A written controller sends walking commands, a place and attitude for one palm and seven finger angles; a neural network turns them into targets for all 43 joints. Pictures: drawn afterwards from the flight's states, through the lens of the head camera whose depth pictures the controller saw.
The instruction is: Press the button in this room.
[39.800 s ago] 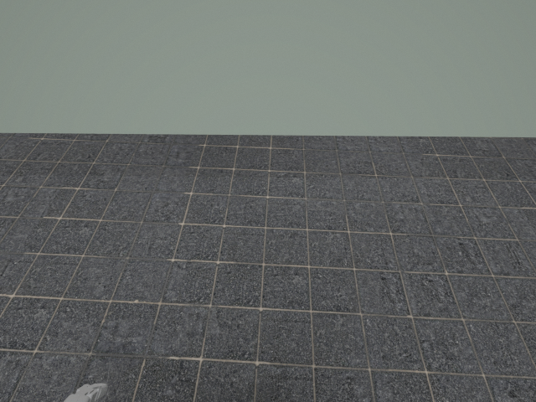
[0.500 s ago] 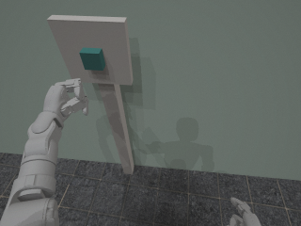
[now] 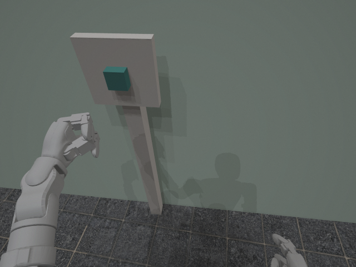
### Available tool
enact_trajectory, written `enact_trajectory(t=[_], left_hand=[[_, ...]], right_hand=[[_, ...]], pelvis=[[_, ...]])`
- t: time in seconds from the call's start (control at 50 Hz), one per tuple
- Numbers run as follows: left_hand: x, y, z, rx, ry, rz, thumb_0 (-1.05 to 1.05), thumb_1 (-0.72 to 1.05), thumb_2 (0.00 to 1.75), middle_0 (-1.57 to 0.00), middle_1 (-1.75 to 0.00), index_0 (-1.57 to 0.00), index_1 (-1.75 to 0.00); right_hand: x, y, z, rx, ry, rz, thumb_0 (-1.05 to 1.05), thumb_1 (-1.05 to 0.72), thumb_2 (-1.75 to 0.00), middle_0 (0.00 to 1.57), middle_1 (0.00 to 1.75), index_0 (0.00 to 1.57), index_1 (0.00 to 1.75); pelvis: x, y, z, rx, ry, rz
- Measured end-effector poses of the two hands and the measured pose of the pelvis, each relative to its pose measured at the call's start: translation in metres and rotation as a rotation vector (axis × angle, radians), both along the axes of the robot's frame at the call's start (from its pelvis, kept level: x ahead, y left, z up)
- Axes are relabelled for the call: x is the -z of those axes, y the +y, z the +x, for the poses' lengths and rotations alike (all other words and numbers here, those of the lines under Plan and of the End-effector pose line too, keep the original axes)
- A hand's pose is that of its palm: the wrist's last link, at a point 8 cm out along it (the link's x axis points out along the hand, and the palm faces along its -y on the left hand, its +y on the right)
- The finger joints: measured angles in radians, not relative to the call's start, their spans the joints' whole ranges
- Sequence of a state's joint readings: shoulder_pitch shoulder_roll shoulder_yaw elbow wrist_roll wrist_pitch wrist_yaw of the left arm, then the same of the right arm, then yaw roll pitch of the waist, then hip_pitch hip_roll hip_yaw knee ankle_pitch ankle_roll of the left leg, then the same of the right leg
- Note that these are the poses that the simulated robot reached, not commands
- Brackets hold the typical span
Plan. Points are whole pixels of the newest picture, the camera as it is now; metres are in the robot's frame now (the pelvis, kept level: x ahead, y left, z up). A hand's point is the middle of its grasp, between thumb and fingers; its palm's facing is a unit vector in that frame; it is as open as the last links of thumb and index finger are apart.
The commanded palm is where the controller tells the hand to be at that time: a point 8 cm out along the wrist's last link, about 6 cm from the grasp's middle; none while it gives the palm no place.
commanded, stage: draw the hand back to the body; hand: left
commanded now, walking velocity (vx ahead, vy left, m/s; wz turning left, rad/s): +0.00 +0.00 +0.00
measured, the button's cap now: (117, 78) +0.54 +0.21 +0.17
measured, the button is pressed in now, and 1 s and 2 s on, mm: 0 0 0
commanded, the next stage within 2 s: step back with the hand held close in 1.06 s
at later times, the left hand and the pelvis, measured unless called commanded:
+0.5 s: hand (64, 173) +0.24 +0.23 +0.16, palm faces +0.36 -0.88 -0.30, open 3.1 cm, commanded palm +0.18 +0.27 +0.17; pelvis +0.00 +0.00 +0.01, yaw +0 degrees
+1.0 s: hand (35, 201) +0.18 +0.25 +0.16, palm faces +0.44 -0.82 -0.37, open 3.1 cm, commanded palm +0.13 +0.28 +0.18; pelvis +0.01 +0.00 +0.01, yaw +0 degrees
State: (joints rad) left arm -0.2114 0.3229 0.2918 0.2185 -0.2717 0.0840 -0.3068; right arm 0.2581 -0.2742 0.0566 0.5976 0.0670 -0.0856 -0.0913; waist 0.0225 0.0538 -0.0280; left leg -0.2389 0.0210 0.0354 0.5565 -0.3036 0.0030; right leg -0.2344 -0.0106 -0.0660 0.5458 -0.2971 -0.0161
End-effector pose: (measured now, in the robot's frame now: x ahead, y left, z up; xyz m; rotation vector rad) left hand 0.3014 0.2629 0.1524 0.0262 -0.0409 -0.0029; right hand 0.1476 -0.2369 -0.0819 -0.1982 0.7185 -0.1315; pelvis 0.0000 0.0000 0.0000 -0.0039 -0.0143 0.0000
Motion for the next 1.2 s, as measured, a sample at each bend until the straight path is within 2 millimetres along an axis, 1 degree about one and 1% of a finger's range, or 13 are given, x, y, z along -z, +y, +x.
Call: enact_trajectory(t=[0.1, 0.18, 0.3, 0.4, 0.52, 0.66, 0.82, 0.9, 1.0, 1.2], left_hand=[[-0.003, -0.003, -0.022, 0.01, 0.002, 0.0, 0.02, 0.9, 0.9, -1.3, -1.5, -1.3, -1.5], [-0.009, -0.002, -0.042, -0.142, -0.045, 0.151, 0.02, 0.9, 0.9, -1.3, -1.5, -1.3, -1.5], [-0.009, 0.0, -0.075, -0.292, -0.094, 0.229, 0.02, 0.9, 0.9, -1.3, -1.5, -1.31, -1.5], [-0.013, 0.003, -0.091, -0.346, -0.112, 0.271, 0.02, 0.9, 0.9, -1.31, -1.5, -1.31, -1.5], [-0.02, 0.004, -0.107, -0.358, -0.122, 0.317, 0.02, 0.9, 0.9, -1.31, -1.5, -1.31, -1.5], [-0.023, 0.009, -0.129, -0.376, -0.106, 0.36, 0.02, 0.89, 0.9, -1.31, -1.5, -1.31, -1.5], [-0.026, 0.016, -0.157, -0.414, -0.088, 0.407, 0.02, 0.89, 0.9, -1.31, -1.5, -1.31, -1.5], [-0.025, 0.019, -0.163, -0.435, -0.084, 0.408, 0.02, 0.89, 0.9, -1.31, -1.5, -1.31, -1.5], [-0.025, 0.021, -0.163, -0.448, -0.096, 0.391, 0.02, 0.89, 0.9, -1.31, -1.5, -1.31, -1.5], [-0.029, 0.021, -0.159, -0.423, -0.118, 0.392, 0.02, 0.89, 0.9, -1.31, -1.5, -1.31, -1.5]], right_hand=[[-0.009, 0.004, 0.015, -0.025, -0.069, 0.004, 0.01, -0.91, -0.9, 0.2, 0.3, 0.21, 0.3], [-0.018, 0.009, 0.025, -0.052, -0.114, 0.0, 0.01, -0.91, -0.9, 0.2, 0.3, 0.21, 0.3], [-0.019, 0.016, 0.029, -0.084, -0.077, -0.005, 0.01, -0.91, -0.9, 0.2, 0.3, 0.21, 0.3], [-0.012, 0.021, 0.029, -0.097, -0.033, -0.001, 0.01, -0.9, -0.9, 0.2, 0.3, 0.21, 0.3], [-0.008, 0.025, 0.028, -0.089, -0.01, 0.018, 0.01, -0.9, -0.9, 0.2, 0.3, 0.21, 0.3], [-0.01, 0.023, 0.032, -0.08, -0.013, 0.016, 0.01, -0.9, -0.9, 0.2, 0.3, 0.21, 0.3], [-0.016, 0.023, 0.041, -0.083, -0.048, 0.002, 0.01, -0.91, -0.9, 0.2, 0.3, 0.21, 0.3], [-0.019, 0.026, 0.045, -0.098, -0.061, -0.007, 0.01, -0.91, -0.9, 0.2, 0.3, 0.21, 0.3], [-0.02, 0.031, 0.047, -0.112, -0.072, -0.007, 0.01, -0.91, -0.9, 0.2, 0.3, 0.21, 0.3], [-0.02, 0.037, 0.039, -0.105, -0.069, 0.008, 0.01, -0.9, -0.9, 0.2, 0.3, 0.21, 0.3]], pelvis=[[-0.001, -0.001, -0.003, -0.006, -0.015, 0.002], [-0.004, -0.003, -0.006, 0.0, -0.032, 0.002], [-0.009, -0.004, -0.006, 0.0, -0.055, 0.001], [-0.011, -0.003, -0.004, -0.002, -0.072, 0.001], [-0.012, -0.002, 0.002, 0.003, -0.08, 0.001], [-0.012, 0.0, 0.007, 0.006, -0.082, -0.001], [-0.011, 0.002, 0.011, 0.004, -0.081, -0.005], [-0.011, 0.003, 0.01, -0.003, -0.083, -0.006], [-0.011, 0.004, 0.008, -0.005, -0.087, -0.005], [-0.011, 0.006, 0.005, 0.001, -0.091, -0.006]])
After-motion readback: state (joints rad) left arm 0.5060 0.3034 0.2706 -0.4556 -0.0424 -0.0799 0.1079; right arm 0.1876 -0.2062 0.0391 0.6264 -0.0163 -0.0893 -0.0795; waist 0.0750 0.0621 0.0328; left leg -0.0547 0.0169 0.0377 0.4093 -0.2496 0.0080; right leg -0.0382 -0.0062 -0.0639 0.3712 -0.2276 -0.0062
